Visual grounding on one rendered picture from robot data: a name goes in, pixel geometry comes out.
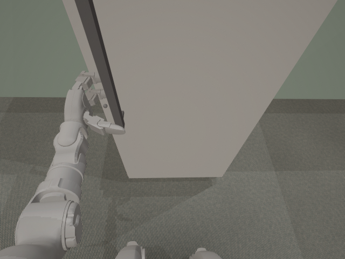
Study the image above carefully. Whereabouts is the robot left hand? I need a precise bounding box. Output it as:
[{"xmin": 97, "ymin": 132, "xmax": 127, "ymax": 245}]
[{"xmin": 64, "ymin": 71, "xmax": 125, "ymax": 135}]

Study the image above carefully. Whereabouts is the robot left thigh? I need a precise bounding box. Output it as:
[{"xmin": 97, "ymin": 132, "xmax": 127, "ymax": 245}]
[{"xmin": 115, "ymin": 245, "xmax": 146, "ymax": 259}]

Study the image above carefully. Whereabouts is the handle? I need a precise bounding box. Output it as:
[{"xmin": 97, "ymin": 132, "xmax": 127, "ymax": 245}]
[{"xmin": 75, "ymin": 0, "xmax": 125, "ymax": 128}]

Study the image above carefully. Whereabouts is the left robot upper arm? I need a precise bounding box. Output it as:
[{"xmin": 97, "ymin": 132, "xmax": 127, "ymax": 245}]
[{"xmin": 0, "ymin": 200, "xmax": 82, "ymax": 259}]

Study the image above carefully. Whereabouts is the fridge door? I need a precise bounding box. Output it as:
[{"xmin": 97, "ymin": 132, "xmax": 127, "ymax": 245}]
[{"xmin": 63, "ymin": 0, "xmax": 337, "ymax": 178}]

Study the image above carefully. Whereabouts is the left robot shin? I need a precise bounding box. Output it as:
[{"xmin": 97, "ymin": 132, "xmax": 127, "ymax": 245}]
[{"xmin": 127, "ymin": 241, "xmax": 138, "ymax": 246}]

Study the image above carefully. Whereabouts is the robot left forearm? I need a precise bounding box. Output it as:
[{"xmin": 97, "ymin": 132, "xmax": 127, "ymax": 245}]
[{"xmin": 15, "ymin": 121, "xmax": 88, "ymax": 245}]

